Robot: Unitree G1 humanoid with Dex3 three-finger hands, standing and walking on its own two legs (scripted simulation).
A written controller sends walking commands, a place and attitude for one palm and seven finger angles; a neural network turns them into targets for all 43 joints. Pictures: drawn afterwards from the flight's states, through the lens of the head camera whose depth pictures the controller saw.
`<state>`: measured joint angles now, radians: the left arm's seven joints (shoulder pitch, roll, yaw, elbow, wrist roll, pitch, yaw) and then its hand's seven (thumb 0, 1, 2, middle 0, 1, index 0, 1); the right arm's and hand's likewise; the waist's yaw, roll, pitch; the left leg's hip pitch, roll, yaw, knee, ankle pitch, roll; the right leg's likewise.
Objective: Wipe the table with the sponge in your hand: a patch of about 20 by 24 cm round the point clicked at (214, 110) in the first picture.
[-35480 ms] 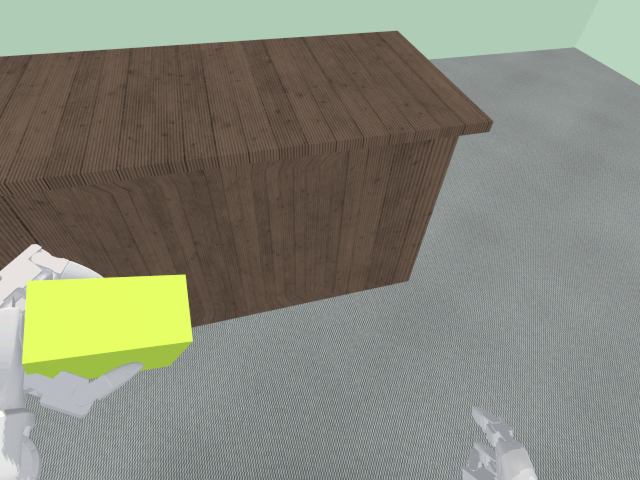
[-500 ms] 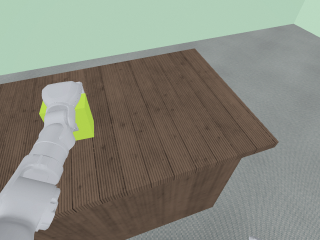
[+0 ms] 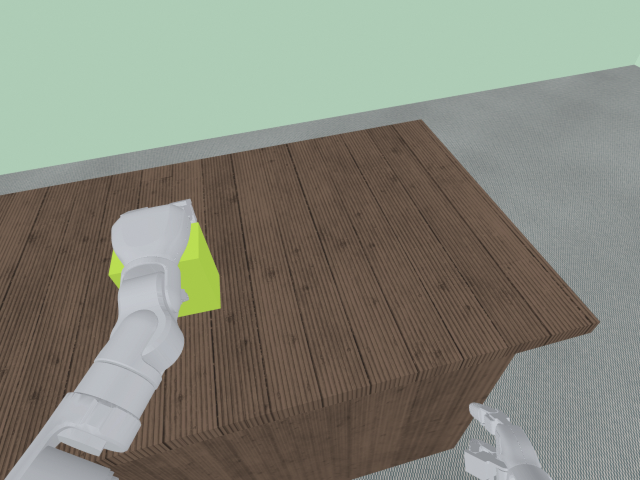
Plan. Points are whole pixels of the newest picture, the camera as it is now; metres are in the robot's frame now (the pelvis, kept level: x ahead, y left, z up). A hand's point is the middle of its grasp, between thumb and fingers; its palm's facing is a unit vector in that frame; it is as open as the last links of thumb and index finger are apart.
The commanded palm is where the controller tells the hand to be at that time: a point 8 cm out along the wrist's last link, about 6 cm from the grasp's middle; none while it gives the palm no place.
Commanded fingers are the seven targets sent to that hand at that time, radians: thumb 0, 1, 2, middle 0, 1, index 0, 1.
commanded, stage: wipe back along the third lane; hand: left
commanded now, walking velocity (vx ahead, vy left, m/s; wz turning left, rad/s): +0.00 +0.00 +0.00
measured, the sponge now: (175, 283) +0.36 +0.25 +0.05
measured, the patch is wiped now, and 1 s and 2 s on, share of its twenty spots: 0.95 0.95 0.95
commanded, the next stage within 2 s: slide back across to the middle lane in 0.72 s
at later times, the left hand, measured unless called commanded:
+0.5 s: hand (180, 295) +0.30 +0.21 +0.10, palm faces +0.09 -0.05 -0.99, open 10.5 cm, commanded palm +0.25 +0.19 +0.12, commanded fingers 0.00 0.10 1.30 -1.20 -1.60 -1.20 -1.60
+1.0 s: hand (180, 313) +0.27 +0.20 +0.10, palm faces +0.09 -0.10 -0.99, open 10.5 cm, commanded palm +0.22 +0.21 +0.14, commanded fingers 0.00 0.10 1.30 -1.20 -1.60 -1.20 -1.60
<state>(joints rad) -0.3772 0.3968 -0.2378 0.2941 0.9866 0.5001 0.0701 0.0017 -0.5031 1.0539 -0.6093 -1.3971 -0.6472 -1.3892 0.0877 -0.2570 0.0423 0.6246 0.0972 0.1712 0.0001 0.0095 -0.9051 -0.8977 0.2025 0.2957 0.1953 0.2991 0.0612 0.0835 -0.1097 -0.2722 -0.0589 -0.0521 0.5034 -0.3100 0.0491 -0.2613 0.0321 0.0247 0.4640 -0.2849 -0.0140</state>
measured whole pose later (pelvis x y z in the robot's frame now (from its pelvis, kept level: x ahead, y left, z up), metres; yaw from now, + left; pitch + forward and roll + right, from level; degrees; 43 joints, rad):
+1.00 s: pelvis -0.02 -0.04 +0.00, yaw -3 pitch +0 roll +1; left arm -0.05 0.42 -0.16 -0.06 0.92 0.50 0.05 0.00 -0.49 1.05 -0.61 -1.38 -0.65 -1.36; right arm 0.04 -0.27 0.05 0.64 0.09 0.14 -0.03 0.01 -0.91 -0.90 0.20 0.30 0.19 0.30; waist 0.07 0.10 -0.05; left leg -0.18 -0.02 -0.02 0.48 -0.29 0.00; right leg -0.22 0.08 0.05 0.51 -0.28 -0.06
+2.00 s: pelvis -0.05 -0.03 +0.00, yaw +0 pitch +1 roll +0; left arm -0.22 0.54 -0.03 0.26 0.93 0.25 -0.05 0.00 -0.55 1.05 -0.70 -1.30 -0.74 -1.28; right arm 0.11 -0.28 0.03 0.69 0.08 0.10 -0.09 0.01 -0.90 -0.90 0.20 0.30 0.20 0.30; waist 0.08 0.09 -0.03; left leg -0.26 -0.03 -0.06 0.48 -0.24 0.01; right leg -0.26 0.06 0.01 0.46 -0.22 -0.05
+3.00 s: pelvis -0.06 -0.05 -0.01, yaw -1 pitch +10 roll -1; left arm -0.72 0.78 0.09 1.00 1.02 -0.05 -0.02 0.02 -0.58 1.06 -0.72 -1.29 -0.76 -1.28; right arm 0.28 -0.32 0.00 0.70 0.09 0.12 -0.09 0.01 -0.90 -0.90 0.20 0.30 0.20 0.30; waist -0.03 0.06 -0.09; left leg -0.54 0.01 -0.07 0.63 -0.28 0.02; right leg -0.52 0.11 0.00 0.56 -0.21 -0.08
